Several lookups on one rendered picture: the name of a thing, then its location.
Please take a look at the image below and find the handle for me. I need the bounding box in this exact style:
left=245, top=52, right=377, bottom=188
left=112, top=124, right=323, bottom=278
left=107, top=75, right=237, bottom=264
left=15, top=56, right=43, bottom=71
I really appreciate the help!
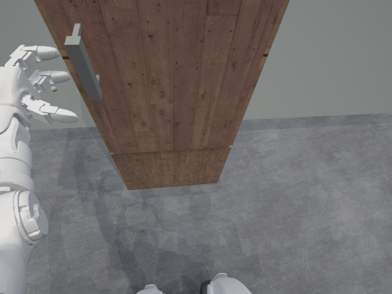
left=64, top=23, right=102, bottom=100

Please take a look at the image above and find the robot right shin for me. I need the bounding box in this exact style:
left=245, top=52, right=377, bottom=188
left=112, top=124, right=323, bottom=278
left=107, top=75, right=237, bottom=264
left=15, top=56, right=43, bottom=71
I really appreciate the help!
left=212, top=273, right=227, bottom=282

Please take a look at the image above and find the robot left hand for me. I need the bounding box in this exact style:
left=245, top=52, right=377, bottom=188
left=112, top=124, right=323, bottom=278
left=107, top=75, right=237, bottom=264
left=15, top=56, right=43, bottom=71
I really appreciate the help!
left=0, top=45, right=78, bottom=124

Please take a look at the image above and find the cupboard door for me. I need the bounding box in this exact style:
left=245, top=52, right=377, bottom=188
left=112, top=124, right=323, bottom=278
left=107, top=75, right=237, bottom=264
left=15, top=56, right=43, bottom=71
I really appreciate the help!
left=42, top=0, right=284, bottom=154

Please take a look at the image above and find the right robot thigh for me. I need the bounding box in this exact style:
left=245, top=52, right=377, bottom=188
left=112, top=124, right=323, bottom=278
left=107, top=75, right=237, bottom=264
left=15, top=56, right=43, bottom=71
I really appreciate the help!
left=207, top=277, right=252, bottom=294

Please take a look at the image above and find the robot left forearm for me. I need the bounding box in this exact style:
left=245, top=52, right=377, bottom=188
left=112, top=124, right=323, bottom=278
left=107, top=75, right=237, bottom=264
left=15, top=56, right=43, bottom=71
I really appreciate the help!
left=0, top=105, right=35, bottom=195

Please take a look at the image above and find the robot left upper arm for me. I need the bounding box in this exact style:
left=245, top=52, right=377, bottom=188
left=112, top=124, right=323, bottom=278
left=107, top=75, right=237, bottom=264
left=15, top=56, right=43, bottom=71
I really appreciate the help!
left=0, top=190, right=48, bottom=294

